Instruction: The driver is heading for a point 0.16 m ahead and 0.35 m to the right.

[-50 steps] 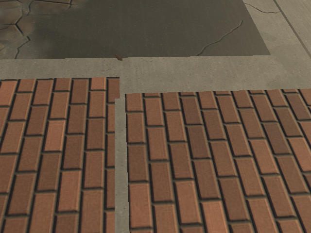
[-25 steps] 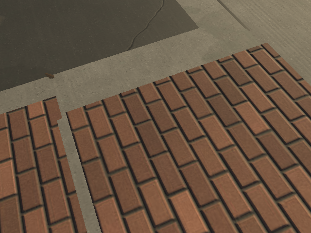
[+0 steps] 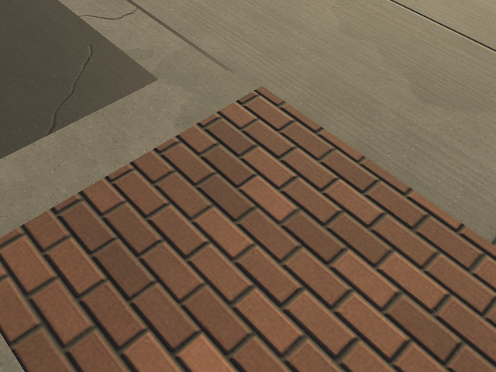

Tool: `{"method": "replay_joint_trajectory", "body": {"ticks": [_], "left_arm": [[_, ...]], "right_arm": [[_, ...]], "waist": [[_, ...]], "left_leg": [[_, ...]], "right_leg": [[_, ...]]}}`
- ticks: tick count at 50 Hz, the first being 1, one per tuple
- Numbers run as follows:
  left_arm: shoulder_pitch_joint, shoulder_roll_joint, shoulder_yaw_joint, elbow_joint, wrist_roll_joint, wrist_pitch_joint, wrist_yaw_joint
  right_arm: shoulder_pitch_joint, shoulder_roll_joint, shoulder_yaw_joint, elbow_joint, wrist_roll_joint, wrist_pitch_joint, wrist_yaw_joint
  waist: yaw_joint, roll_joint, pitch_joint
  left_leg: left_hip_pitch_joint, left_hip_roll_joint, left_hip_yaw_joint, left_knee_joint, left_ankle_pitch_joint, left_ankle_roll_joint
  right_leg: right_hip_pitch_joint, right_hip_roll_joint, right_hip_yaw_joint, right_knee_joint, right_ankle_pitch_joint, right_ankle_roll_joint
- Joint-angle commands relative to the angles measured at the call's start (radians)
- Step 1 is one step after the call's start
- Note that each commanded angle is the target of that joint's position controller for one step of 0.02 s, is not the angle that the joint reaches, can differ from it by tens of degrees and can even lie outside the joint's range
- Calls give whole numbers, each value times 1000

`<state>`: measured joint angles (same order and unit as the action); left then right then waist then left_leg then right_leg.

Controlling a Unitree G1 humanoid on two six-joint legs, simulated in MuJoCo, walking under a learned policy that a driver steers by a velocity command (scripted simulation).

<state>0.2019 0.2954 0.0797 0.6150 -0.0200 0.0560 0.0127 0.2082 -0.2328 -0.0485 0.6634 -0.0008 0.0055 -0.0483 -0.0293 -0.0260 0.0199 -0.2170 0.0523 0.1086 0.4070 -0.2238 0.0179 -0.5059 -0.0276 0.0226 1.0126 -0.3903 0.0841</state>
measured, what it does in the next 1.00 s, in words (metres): walks ahead, turning right: right foot, then left foot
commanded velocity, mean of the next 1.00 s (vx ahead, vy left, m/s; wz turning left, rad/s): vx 0.34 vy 0.00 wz -0.32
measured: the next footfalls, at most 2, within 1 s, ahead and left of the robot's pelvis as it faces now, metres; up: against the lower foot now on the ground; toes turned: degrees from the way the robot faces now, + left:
right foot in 0.14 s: +0.05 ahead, -0.15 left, +0.00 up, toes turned -5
left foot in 0.60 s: +0.44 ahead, +0.04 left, +0.00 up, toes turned -5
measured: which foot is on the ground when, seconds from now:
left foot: down 0.00-0.14, up 0.16-0.58, down 0.60-1.00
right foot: up 0.00-0.12, down 0.14-0.60, up 0.62-1.00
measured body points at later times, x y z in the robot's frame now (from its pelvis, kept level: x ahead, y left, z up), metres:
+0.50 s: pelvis +0.16 -0.06 -0.01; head +0.20 -0.08 +0.44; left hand +0.18 +0.22 -0.12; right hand +0.37 -0.31 -0.10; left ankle +0.38 +0.06 -0.70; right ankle +0.01 -0.15 -0.74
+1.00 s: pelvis +0.40 -0.07 +0.00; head +0.44 -0.09 +0.44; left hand +0.65 +0.13 -0.09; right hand +0.42 -0.37 -0.13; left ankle +0.40 +0.04 -0.74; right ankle +0.49 -0.22 -0.71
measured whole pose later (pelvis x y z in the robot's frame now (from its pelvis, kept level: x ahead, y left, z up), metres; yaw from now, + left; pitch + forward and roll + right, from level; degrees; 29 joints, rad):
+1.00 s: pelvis +0.40 -0.07 +0.00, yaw -18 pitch +0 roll +3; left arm 0.15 0.29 0.06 0.65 -0.01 0.01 -0.02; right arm 0.18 -0.29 -0.06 0.78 0.01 -0.04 -0.01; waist -0.04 -0.03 0.09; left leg -0.11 0.00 0.23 0.34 -0.24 0.02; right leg -0.57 -0.08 0.00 0.72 -0.11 0.02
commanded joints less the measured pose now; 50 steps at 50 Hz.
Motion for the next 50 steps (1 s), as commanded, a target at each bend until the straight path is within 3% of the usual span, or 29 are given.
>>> {"method": "replay_joint_trajectory", "body": {"ticks": [1,4,5,6,7,8,9,10,11,13,16,20,23,26,28,29,30,31,32,33,34,35,36,37,39,42,46,50], "left_arm": [[-87,47,-1,-104,6,-35,-23],[1,46,2,-51,3,-51,-36],[73,37,2,-9,3,-57,-38],[167,55,12,39,1,-60,-35],[296,101,28,67,3,-66,-30],[276,240,48,29,7,-78,-23],[253,214,47,17,6,-98,-26],[194,157,25,14,6,-114,-26],[152,116,9,13,8,-125,-27],[105,90,-5,11,14,-135,-22],[130,93,-7,33,20,-144,-10],[192,113,-5,83,13,-143,-2],[242,132,-1,121,4,-139,-2],[256,146,4,150,-4,-130,-1],[245,175,13,159,0,-120,3],[236,185,15,162,5,-113,5],[222,173,8,156,12,-109,6],[237,102,-16,129,41,-114,6],[412,-21,-48,134,5,-127,-2],[296,122,-15,146,-24,-135,-4],[184,161,2,112,-38,-133,-1],[146,143,-2,106,-23,-131,8],[138,127,3,108,-6,-121,13],[174,105,5,112,-9,-104,14],[202,63,2,112,-10,-70,18],[135,38,-6,58,9,-51,16],[45,41,-7,18,10,-56,-19],[-20,84,14,-40,11,-42,-43]], "right_arm": [[9,-216,-68,-37,19,-24,11],[-8,-216,-66,-13,41,-41,39],[-16,-201,-60,-6,46,-41,47],[-1,-157,-44,4,38,-44,55],[-30,-89,-18,-10,16,-52,68],[-69,-67,-11,-82,-1,-66,74],[-123,-155,-33,-99,29,-76,68],[-109,-185,-42,-94,51,-80,72],[-83,-183,-43,-71,41,-83,74],[-69,-183,-47,-50,10,-88,76],[-78,-141,-32,-30,8,-88,83],[-204,-91,-6,-56,15,-92,93],[-291,-87,2,-88,25,-99,111],[-311,-112,-3,-107,21,-108,124],[-247,-147,-17,-99,14,-111,117],[-147,-179,-33,-79,14,-110,106],[19,-220,-52,-43,15,-106,90],[205,-294,-67,-20,-3,-99,72],[224,-311,-66,2,-19,-100,83],[177,-206,-44,-21,-17,-96,76],[97,-172,-32,-23,-14,-93,66],[44,-157,-26,-19,-14,-94,64],[6,-139,-23,-13,-19,-98,67],[-18,-131,-22,-9,-28,-106,68],[-73,-120,-22,1,-22,-119,68],[-106,-170,-39,23,-15,-115,54],[-111,-195,-45,37,-1,-81,33],[-91,-233,-60,51,28,-47,35]], "waist": [[-24,198,-36],[36,174,-11],[72,141,-16],[106,78,-48],[165,-61,-91],[124,-245,-70],[157,-163,-43],[119,-151,35],[93,-138,67],[61,-109,72],[57,-58,52],[102,-61,78],[123,-53,113],[100,-53,114],[54,-81,49],[-4,-96,-30],[-91,-95,-141],[-144,28,-322],[-42,347,-521],[-92,230,-409],[-79,167,-228],[-41,71,-152],[-6,61,-103],[32,93,-95],[66,115,-67],[71,123,-32],[38,105,-58],[23,100,-44]], "left_leg": [[71,237,-211,-226,-179,179],[-40,224,-161,-196,-197,166],[-99,205,-131,-140,-219,151],[-182,159,-81,-26,-219,121],[-339,79,8,274,-215,51],[-636,-37,16,558,-329,-15],[-689,2,-111,710,-333,-17],[-722,42,-141,728,-231,-5],[-710,61,-141,715,-141,-5],[-654,75,-144,664,-21,-17],[-613,56,-119,565,131,-41],[-510,16,-81,309,281,-46],[-473,-1,-78,188,315,-21],[-439,-17,-97,117,261,20],[-312,-63,-72,109,181,48],[-162,-94,-45,103,163,73],[103,-69,-57,109,209,105],[465,152,-291,178,224,164],[734,387,-782,24,-55,309],[611,354,-785,-82,-52,262],[456,332,-579,-78,120,229],[313,297,-448,-76,357,217],[198,258,-337,-85,520,210],[113,239,-262,-111,578,202],[16,229,-170,-161,634,218],[-16,226,-66,-201,647,222],[37,202,34,-177,583,196],[121,246,33,-82,492,166]], "right_leg": [[16,-16,-47,-191,-45,-49],[241,11,-86,-435,26,-119],[368,36,-115,-547,116,-140],[531,69,-125,-592,109,-153],[721,-61,82,-653,57,-190],[757,-310,525,-754,-78,-348],[634,-371,631,-828,-211,-443],[587,-336,558,-852,-275,-419],[548,-288,470,-856,-208,-383],[507,-231,344,-870,3,-334],[501,-187,207,-884,252,-313],[462,-149,98,-891,375,-284],[483,-179,94,-893,374,-282],[560,-217,119,-833,497,-265],[599,-212,128,-724,791,-244],[591,-190,116,-599,978,-228],[482,-143,89,-403,991,-196],[233,-68,78,-84,620,-163],[-69,96,126,244,-197,-109],[-136,57,188,329,-173,-98],[-178,19,140,337,-102,-86],[-140,-22,110,307,-51,-76],[-93,-44,99,268,-30,-67],[-20,-64,99,245,-10,-62],[17,-66,68,191,5,-46],[-11,-83,45,9,132,-30],[54,-70,-6,-216,338,-46],[55,-52,-34,-333,259,-85]]}}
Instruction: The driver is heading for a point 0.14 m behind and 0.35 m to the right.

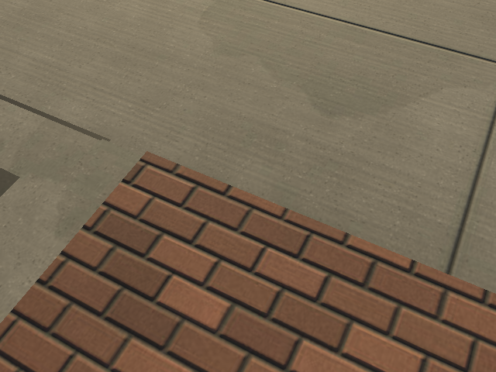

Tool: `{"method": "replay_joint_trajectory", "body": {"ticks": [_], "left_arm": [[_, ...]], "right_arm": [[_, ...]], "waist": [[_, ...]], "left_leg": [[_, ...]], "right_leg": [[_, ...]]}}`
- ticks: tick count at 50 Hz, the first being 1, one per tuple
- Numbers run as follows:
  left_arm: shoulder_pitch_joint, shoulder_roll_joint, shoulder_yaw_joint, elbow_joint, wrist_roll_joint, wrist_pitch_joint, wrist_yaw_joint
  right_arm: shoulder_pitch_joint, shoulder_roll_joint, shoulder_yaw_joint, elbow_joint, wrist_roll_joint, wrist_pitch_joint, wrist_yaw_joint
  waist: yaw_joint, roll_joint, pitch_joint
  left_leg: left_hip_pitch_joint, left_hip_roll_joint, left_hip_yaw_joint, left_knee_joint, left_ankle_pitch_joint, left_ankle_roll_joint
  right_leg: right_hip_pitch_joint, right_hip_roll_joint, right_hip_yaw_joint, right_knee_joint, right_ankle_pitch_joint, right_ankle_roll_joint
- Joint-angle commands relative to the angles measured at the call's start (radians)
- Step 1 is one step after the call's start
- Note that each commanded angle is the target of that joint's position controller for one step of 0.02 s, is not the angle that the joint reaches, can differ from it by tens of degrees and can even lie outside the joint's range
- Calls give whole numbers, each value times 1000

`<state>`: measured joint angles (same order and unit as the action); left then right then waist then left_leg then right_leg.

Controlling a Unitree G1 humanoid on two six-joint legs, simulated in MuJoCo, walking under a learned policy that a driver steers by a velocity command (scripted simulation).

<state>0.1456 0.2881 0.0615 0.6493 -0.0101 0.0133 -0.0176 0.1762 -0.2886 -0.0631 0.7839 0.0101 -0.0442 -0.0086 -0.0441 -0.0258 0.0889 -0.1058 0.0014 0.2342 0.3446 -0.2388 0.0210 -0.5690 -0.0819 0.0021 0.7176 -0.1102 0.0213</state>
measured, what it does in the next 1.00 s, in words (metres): steps on the spot, turning right: right foot, then left foot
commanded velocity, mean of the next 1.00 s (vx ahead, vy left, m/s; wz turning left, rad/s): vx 0.03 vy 0.00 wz -0.58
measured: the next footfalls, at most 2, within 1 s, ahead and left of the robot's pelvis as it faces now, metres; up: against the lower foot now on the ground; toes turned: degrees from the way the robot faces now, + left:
right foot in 0.08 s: +0.16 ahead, -0.12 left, +0.00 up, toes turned -4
left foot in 0.50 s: +0.16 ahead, +0.11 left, +0.00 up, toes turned -22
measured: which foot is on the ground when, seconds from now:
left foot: down 0.00-0.08, up 0.10-0.48, down 0.50-0.94, up 0.96-1.00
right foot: up 0.00-0.06, down 0.08-0.50, up 0.52-0.92, down 0.94-1.00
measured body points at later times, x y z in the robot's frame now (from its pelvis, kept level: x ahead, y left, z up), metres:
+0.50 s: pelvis +0.07 +0.00 -0.01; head +0.11 -0.01 +0.44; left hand +0.32 +0.22 -0.09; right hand +0.15 -0.31 -0.11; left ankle +0.12 +0.12 -0.74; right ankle +0.12 -0.12 -0.74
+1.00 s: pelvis +0.05 -0.02 -0.01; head +0.07 -0.06 +0.44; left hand +0.36 +0.11 -0.08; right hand -0.01 -0.34 -0.12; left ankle +0.11 +0.12 -0.70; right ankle +0.00 -0.10 -0.74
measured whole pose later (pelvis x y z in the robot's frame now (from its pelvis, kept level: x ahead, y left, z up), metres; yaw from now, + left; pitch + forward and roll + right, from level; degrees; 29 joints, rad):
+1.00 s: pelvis +0.05 -0.02 -0.01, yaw -35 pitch +2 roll +0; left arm 0.16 0.30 0.07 0.57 0.00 0.04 -0.01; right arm 0.15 -0.33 -0.09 0.71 0.00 0.02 -0.02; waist -0.02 0.05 0.06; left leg -0.40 0.10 0.06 0.90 -0.52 -0.06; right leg -0.32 0.02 0.00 0.57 -0.28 -0.04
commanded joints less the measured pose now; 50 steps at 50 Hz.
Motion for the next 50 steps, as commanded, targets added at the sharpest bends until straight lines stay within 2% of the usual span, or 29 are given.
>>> {"method": "replay_joint_trajectory", "body": {"ticks": [1,3,4,5,6,7,8,9,12,16,21,24,25,26,27,28,29,30,31,34,38,40,43,45,46,47,48,49,50], "left_arm": [[38,101,39,-85,2,4,-16],[131,139,66,-74,8,0,-8],[207,245,99,-72,9,-4,14],[179,327,103,-109,27,-7,31],[183,253,82,-126,30,-23,17],[134,220,71,-126,22,-34,11],[94,191,65,-121,3,-37,13],[53,168,56,-127,-7,-30,20],[-2,163,52,-143,16,-17,38],[18,180,63,-136,10,-7,53],[6,177,64,-142,10,10,46],[-19,171,63,-146,-7,23,48],[-6,154,59,-144,-12,27,51],[35,96,45,-143,-4,29,52],[7,138,62,-176,-11,15,51],[31,209,85,-149,6,8,49],[57,218,94,-118,-1,13,45],[85,187,89,-89,-2,25,49],[92,163,82,-85,0,34,48],[12,109,59,-118,-18,36,42],[-50,79,36,-156,-9,34,28],[-44,79,32,-161,-8,34,19],[-16,101,42,-157,-11,42,8],[43,99,50,-138,-12,46,1],[86,122,62,-121,-10,46,6],[136,200,88,-119,-12,42,18],[125,316,104,-148,8,32,29],[152,252,89,-145,35,7,19],[110,224,74,-131,34,-10,18]], "right_arm": [[-62,-181,-49,-69,26,11,-4],[-49,-152,-43,-62,34,21,-5],[9,-123,-34,-65,3,21,-2],[45,-59,-6,-109,-44,22,1],[-1,-108,-14,-99,-22,25,7],[-53,-128,-20,-113,4,31,7],[-65,-120,-20,-109,-2,35,-2],[-82,-127,-24,-109,-14,40,-13],[-53,-106,-21,-99,-14,52,-17],[-72,-75,-9,-102,-12,56,-20],[-75,-87,-16,-112,-4,47,-7],[0,-86,-25,-95,-4,33,8],[39,-113,-37,-85,-13,31,8],[59,-186,-53,-92,-33,36,2],[20,-238,-63,-99,-63,36,4],[-55,-181,-49,-139,-62,28,-3],[-108,-131,-37,-152,-48,27,-14],[-129,-111,-31,-162,-32,27,-20],[-123,-101,-27,-162,-17,29,-26],[-47,-108,-26,-153,-25,44,-40],[6,-166,-49,-141,-22,60,-39],[-10,-191,-59,-143,-15,64,-30],[-14,-205,-66,-135,4,61,-18],[-38,-201,-66,-130,24,58,-16],[0,-168,-58,-111,27,53,-13],[35,-119,-44,-108,-2,48,-7],[-16,-63,-17,-180,-50,43,-6],[-110,-120,-36,-190,-32,41,-16],[-121,-137,-43,-190,-9,45,-18]], "waist": [[45,102,-112],[96,54,-154],[109,-125,-208],[40,-324,-273],[102,-172,-407],[91,-100,-333],[70,-38,-274],[56,-25,-236],[16,-83,-230],[39,-90,-244],[58,-137,-217],[18,-142,-208],[9,-108,-206],[36,97,-212],[50,356,-129],[64,249,-116],[87,179,-111],[92,144,-108],[80,142,-100],[26,163,-99],[-19,200,-143],[-16,215,-150],[-3,227,-154],[43,208,-160],[57,160,-173],[61,-27,-198],[44,-316,-196],[132,-186,-258],[100,-142,-213]], "left_leg": [[19,304,-93,28,498,148],[-14,240,-48,253,502,82],[-153,150,-9,507,289,-1],[-487,-23,-58,856,-449,-91],[-513,-27,-287,962,-459,-78],[-550,1,-304,977,-387,-60],[-562,29,-309,922,-309,-52],[-546,45,-314,858,-250,-54],[-421,12,-290,739,-167,-77],[-371,-9,-305,555,-141,-100],[-300,-34,-313,394,-138,-79],[-174,-44,-285,158,-41,-36],[-82,14,-313,64,22,-7],[20,243,-517,-15,46,70],[-84,401,-768,-91,169,229],[-111,403,-722,-79,209,252],[-118,339,-602,-50,232,203],[-98,279,-512,-30,239,166],[-71,267,-469,-21,275,166],[16,238,-367,-24,330,183],[101,287,-327,-11,391,204],[52,298,-289,-10,419,202],[38,319,-266,20,426,186],[4,309,-224,95,393,138],[-65,278,-176,179,317,81],[-257,199,-90,391,82,-10],[-568,50,-82,655,-426,-100],[-584,32,-254,826,-457,-102],[-591,49,-285,868,-378,-88]], "right_leg": [[131,15,-26,-70,-53,-38],[298,81,-58,-220,50,-95],[478,-23,127,-272,502,-163],[672,-272,527,-263,736,-390],[666,-292,604,-317,552,-433],[608,-255,508,-333,442,-386],[544,-200,435,-340,315,-324],[474,-167,396,-355,239,-285],[349,-96,330,-374,241,-262],[341,-76,356,-363,133,-259],[313,-63,462,-364,-50,-238],[283,-26,484,-319,-55,-195],[220,19,450,-268,-123,-152],[82,128,311,-39,-360,-88],[-85,243,151,182,-517,-34],[-69,174,192,371,-466,-3],[-60,169,176,443,-399,10],[-62,164,158,497,-349,32],[-90,154,149,548,-311,50],[-122,121,75,460,-259,82],[-48,62,27,242,-297,94],[55,55,-14,140,-308,79],[151,65,-51,-10,-272,44],[271,84,-78,-214,-132,-8],[396,103,-61,-314,-32,-44],[589,-13,125,-351,248,-102],[659,-284,508,-330,526,-308],[595,-310,522,-353,464,-401],[552,-252,428,-361,384,-355]]}}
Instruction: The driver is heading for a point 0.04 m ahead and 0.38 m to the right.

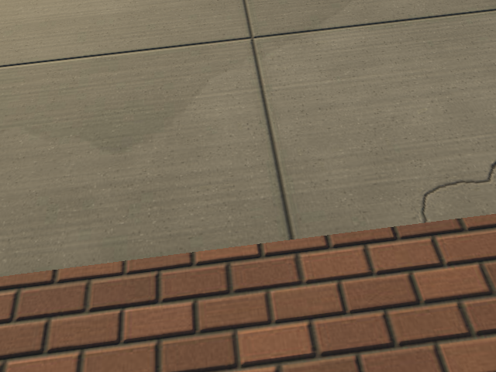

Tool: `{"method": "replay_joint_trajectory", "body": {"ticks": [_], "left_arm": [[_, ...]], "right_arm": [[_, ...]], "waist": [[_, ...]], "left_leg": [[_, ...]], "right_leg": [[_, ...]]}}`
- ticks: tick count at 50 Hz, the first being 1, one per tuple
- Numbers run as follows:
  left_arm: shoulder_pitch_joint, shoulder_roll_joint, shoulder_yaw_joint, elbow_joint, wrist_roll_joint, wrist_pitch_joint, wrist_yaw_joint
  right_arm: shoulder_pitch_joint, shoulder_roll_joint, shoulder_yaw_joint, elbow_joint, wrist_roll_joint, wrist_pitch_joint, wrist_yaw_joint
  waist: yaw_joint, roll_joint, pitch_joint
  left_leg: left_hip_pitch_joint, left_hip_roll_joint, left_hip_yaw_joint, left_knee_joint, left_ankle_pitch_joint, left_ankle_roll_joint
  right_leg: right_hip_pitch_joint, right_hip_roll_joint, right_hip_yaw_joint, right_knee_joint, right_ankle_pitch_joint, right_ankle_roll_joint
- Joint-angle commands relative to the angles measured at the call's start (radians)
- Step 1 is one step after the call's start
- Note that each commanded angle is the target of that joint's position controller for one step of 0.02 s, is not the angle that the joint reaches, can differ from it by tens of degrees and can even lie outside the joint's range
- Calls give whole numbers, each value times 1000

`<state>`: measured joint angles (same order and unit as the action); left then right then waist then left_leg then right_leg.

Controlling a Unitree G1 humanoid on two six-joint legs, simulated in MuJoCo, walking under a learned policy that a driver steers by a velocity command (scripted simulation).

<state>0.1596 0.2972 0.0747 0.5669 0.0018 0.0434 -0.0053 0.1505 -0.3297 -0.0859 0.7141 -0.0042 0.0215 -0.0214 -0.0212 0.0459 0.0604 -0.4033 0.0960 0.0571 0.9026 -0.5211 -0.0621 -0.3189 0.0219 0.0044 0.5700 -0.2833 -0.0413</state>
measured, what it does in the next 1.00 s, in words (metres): steps on the spot, turning right: left foot, then right foot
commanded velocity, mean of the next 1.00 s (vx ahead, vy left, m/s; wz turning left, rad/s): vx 0.10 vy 0.00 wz -0.60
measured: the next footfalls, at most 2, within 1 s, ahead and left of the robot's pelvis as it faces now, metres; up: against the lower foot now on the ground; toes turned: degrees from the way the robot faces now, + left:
left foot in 0.40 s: +0.08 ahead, +0.11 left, +0.00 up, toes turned -19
right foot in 0.82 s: -0.04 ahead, -0.12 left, +0.00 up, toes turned -31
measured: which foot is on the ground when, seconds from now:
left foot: up 0.00-0.38, down 0.40-0.82, up 0.84-1.00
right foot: down 0.00-0.40, up 0.42-0.80, down 0.82-1.00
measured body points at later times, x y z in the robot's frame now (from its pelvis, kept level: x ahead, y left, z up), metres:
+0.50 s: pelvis +0.00 +0.02 +0.00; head +0.03 +0.03 +0.45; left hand +0.25 +0.25 -0.09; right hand +0.07 -0.30 -0.08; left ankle +0.04 +0.13 -0.73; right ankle -0.04 -0.10 -0.67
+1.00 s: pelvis +0.02 -0.07 +0.02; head +0.02 -0.11 +0.46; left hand +0.23 +0.12 -0.08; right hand +0.00 -0.39 -0.09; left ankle +0.16 +0.05 -0.65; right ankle -0.08 -0.10 -0.73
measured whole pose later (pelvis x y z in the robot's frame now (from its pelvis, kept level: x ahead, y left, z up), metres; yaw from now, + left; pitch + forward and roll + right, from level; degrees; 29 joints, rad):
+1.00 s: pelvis +0.02 -0.07 +0.02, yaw -36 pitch +2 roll +2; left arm 0.41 0.25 0.04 0.68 -0.01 -0.04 0.00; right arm 0.17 -0.33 -0.08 0.68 0.00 -0.07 0.02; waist 0.02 0.05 0.00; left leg -0.59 0.05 -0.01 1.01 -0.21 -0.02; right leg -0.11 0.03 0.07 0.38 -0.29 -0.07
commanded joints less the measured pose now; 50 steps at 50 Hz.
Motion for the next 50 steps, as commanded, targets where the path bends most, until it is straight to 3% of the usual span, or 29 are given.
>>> {"method": "replay_joint_trajectory", "body": {"ticks": [1,2,3,5,9,13,17,19,20,21,22,23,25,26,28,30,31,35,37,39,40,41,42,43,44,45,46,47,50], "left_arm": [[36,192,56,-47,3,-46,11],[-10,166,45,-52,-14,-44,17],[-36,160,38,-55,-17,-41,23],[-40,155,33,-55,-5,-36,31],[-16,172,39,-42,-7,-30,39],[-21,188,45,-42,-6,-21,33],[-40,186,45,-42,-18,-11,24],[-69,173,41,-45,-32,-3,30],[-37,138,33,-44,-29,-3,33],[10,98,25,-52,-27,-8,33],[4,183,52,-47,-15,-19,36],[28,229,72,-27,-17,-19,33],[56,188,71,15,-23,-1,37],[53,160,63,15,-26,6,35],[10,120,49,-6,-34,7,30],[-38,99,37,-32,-32,4,26],[-47,91,31,-39,-27,4,21],[-50,83,15,-57,-27,-2,-3],[-18,100,22,-47,-28,-8,-14],[84,90,26,1,-30,-17,-22],[176,101,36,47,-33,-20,-19],[305,143,57,87,-41,-26,-13],[352,280,76,62,-30,-43,-1],[320,260,68,32,-12,-79,-16],[264,193,45,35,-10,-99,-18],[224,142,26,34,-16,-110,-16],[187,130,18,29,-17,-108,-9],[172,128,13,27,-13,-106,-1],[208,135,13,47,-6,-107,20]], "right_arm": [[-72,-97,-25,-102,5,-17,-11],[-61,-106,-30,-93,-6,-14,-18],[-43,-105,-32,-87,-12,-12,-19],[-14,-83,-27,-79,-7,-15,-14],[-53,-47,-11,-95,-4,-16,-11],[-68,-50,-11,-108,3,-25,0],[-39,-55,-16,-111,12,-42,13],[25,-53,-21,-92,10,-51,19],[55,-100,-34,-89,-3,-50,14],[18,-190,-49,-101,-24,-40,8],[24,-156,-44,-110,-44,-44,9],[-23,-108,-27,-127,-35,-46,2],[-87,-61,-13,-139,-9,-40,-11],[-82,-56,-8,-139,-2,-37,-18],[-43,-64,-9,-131,-10,-26,-27],[2,-84,-17,-119,-14,-16,-31],[8,-98,-22,-116,-13,-12,-31],[27,-156,-43,-103,14,-12,-16],[25,-164,-45,-96,27,-22,-4],[1,-153,-40,-85,45,-30,6],[14,-111,-29,-76,41,-34,10],[4,-43,-7,-81,21,-40,19],[-56,32,18,-157,-19,-52,26],[-139,-46,0,-198,23,-81,25],[-148,-97,-14,-196,52,-97,33],[-112,-116,-21,-169,40,-109,38],[-92,-112,-23,-144,12,-117,36],[-81,-113,-25,-136,-4,-122,38],[-105,-67,-11,-120,-4,-123,44]], "waist": [[44,-174,-152],[28,-163,-134],[11,-175,-136],[0,-178,-161],[25,-184,-151],[40,-201,-138],[31,-215,-148],[-16,-199,-157],[-8,-121,-183],[53,169,-151],[21,216,-136],[43,133,-119],[56,78,-80],[44,81,-69],[15,96,-71],[-21,119,-94],[-28,123,-107],[-44,150,-109],[-25,142,-88],[39,104,-83],[71,58,-102],[120,-89,-126],[109,-369,-112],[144,-267,-96],[110,-220,-3],[79,-195,37],[60,-173,35],[48,-180,31],[51,-147,0]], "left_leg": [[-289,-33,-119,285,-4,2],[-286,-31,-124,254,62,-2],[-238,-47,-115,263,114,-12],[-190,-74,-107,241,172,-24],[-159,-96,-120,29,183,-32],[-72,-121,-134,-112,141,-18],[18,-142,-139,-272,139,7],[160,-134,-120,-495,312,34],[287,-13,-203,-539,404,78],[350,198,-441,-579,583,211],[275,325,-576,-609,648,354],[244,305,-499,-599,626,353],[240,177,-319,-581,531,265],[250,161,-274,-579,566,262],[288,135,-198,-585,599,270],[367,159,-183,-580,630,287],[381,171,-172,-575,640,291],[291,195,-151,-663,211,278],[236,209,-140,-673,125,261],[155,194,-86,-609,64,225],[72,158,-30,-507,43,192],[-82,91,70,-230,30,128],[-436,-47,92,187,-131,42],[-555,-83,-100,285,-106,57],[-583,-36,-128,285,3,78],[-561,-10,-125,246,122,85],[-515,2,-121,194,207,76],[-465,1,-117,144,275,61],[-398,-42,-83,20,431,23]], "right_leg": [[262,-291,358,-214,464,-231],[235,-259,331,-213,435,-195],[187,-233,307,-213,467,-187],[162,-207,294,-213,458,-190],[167,-189,345,-203,334,-188],[119,-185,437,-188,245,-194],[132,-167,528,-150,308,-179],[89,-117,517,-100,283,-126],[-2,-65,459,-12,119,-70],[-207,101,243,193,-218,4],[-265,102,177,448,-384,61],[-267,53,178,589,-318,87],[-292,37,148,677,-193,121],[-311,31,135,696,-159,136],[-317,16,76,625,-120,153],[-325,-14,53,518,-125,164],[-300,-30,42,462,-135,165],[-150,-54,-40,245,-153,114],[-64,-50,-64,138,-134,69],[104,-25,-107,-46,-23,17],[249,10,-119,-94,-31,-6],[429,-58,27,-153,-79,-53],[532,-336,559,-246,-185,-205],[437,-416,773,-382,-348,-336],[400,-392,697,-413,-385,-308],[369,-341,587,-402,-312,-264],[342,-293,499,-391,-201,-228],[318,-254,433,-395,-97,-208],[302,-204,325,-394,138,-187]]}}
